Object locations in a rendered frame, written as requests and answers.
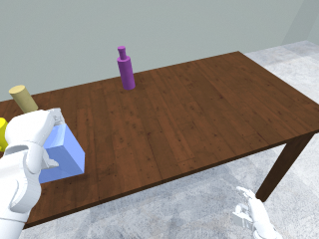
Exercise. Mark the robot left forearm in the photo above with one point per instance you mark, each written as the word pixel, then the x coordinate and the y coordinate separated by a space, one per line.
pixel 20 188

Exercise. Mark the robot right forearm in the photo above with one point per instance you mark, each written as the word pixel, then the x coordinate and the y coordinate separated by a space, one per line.
pixel 264 230

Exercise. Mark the left robot hand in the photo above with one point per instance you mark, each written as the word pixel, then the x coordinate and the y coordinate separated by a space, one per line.
pixel 35 127

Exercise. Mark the right robot hand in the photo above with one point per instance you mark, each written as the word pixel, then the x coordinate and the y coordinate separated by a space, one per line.
pixel 245 216

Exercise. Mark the table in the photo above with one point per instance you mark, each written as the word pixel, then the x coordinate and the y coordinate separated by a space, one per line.
pixel 178 120

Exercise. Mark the sponge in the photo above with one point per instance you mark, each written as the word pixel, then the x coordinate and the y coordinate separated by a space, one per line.
pixel 62 146

